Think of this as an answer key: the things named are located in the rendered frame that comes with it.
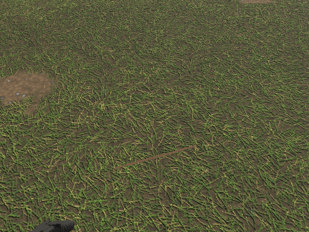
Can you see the left robot hand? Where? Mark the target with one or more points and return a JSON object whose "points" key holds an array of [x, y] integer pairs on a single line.
{"points": [[55, 226]]}

